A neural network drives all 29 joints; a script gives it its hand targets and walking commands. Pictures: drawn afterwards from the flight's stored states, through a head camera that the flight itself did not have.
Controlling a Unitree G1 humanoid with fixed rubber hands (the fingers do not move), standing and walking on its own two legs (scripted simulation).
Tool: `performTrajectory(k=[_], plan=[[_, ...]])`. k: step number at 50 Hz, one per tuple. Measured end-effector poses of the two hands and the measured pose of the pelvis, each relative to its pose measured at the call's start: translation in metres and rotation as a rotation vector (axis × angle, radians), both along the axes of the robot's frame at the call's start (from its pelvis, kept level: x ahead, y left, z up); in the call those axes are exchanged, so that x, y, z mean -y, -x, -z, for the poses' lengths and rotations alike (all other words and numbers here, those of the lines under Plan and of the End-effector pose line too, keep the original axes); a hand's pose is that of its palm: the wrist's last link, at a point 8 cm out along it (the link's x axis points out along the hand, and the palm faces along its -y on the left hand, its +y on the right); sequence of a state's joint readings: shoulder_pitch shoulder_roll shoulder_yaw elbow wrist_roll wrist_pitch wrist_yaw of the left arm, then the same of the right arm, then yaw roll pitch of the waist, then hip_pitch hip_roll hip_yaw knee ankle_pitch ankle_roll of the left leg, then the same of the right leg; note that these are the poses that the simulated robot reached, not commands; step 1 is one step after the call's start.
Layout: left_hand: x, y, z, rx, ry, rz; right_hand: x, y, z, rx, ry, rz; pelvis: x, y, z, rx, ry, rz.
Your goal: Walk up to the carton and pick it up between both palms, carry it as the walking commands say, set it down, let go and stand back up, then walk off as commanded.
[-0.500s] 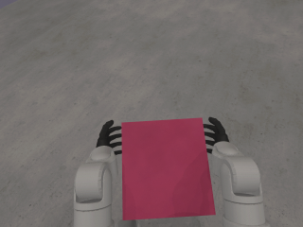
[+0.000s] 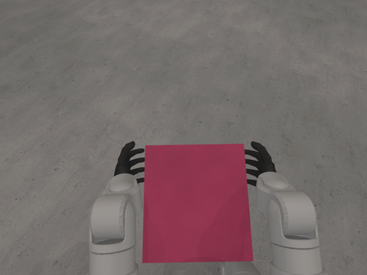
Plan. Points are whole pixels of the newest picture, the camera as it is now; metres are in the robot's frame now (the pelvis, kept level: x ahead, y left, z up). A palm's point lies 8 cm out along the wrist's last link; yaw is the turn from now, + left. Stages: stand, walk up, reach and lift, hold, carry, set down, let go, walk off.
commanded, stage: carry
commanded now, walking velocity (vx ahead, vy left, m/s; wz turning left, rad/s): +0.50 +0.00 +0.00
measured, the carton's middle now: (193, 196) +0.29 +0.00 -0.03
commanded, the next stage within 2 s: none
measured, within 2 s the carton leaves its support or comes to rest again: neither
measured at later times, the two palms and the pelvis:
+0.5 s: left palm (149, 74) +0.60 +0.11 +0.09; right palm (244, 71) +0.62 -0.17 +0.07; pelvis +0.33 -0.05 +0.00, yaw +3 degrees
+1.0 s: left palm (148, 14) +0.94 +0.13 +0.09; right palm (221, 15) +0.94 -0.15 +0.09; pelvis +0.66 -0.01 +0.00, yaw +1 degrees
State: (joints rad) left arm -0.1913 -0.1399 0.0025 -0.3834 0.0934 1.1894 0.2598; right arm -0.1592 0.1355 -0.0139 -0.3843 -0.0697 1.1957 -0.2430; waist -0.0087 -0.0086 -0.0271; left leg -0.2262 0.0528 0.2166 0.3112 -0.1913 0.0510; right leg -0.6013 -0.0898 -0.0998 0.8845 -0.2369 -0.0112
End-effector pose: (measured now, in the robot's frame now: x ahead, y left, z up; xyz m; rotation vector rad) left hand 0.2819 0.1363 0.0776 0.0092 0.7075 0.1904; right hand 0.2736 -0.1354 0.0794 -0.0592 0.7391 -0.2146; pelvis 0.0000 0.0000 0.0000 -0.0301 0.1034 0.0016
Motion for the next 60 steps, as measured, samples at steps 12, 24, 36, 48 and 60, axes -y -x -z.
performTrajectory(k=[12, 24, 36, 48, 60], plan=[[0.031, -0.169, -0.003, 0.096, -0.054, -0.044, 0.029, -0.184, 0.011, 0.086, -0.034, -0.041, 0.04, -0.179, 0.032, 0.025, -0.011, -0.042], [0.032, -0.3, -0.005, -0.002, -0.033, -0.073, 0.031, -0.329, 0.008, 0.005, -0.039, -0.071, 0.049, -0.315, 0.0, 0.003, -0.059, -0.053], [0.007, -0.482, 0.006, 0.058, -0.018, -0.008, 0.007, -0.492, 0.007, 0.072, -0.01, -0.001, 0.007, -0.489, 0.027, 0.013, -0.053, 0.0], [0.006, -0.63, -0.01, 0.031, -0.018, -0.016, 0.006, -0.633, -0.006, 0.027, -0.01, -0.01, 0.009, -0.632, 0.001, 0.007, -0.007, -0.007], [0.036, -0.792, 0.006, 0.001, -0.057, -0.052, 0.034, -0.813, 0.018, 0.005, -0.032, -0.041, 0.048, -0.802, 0.02, 0.013, -0.025, -0.071]])
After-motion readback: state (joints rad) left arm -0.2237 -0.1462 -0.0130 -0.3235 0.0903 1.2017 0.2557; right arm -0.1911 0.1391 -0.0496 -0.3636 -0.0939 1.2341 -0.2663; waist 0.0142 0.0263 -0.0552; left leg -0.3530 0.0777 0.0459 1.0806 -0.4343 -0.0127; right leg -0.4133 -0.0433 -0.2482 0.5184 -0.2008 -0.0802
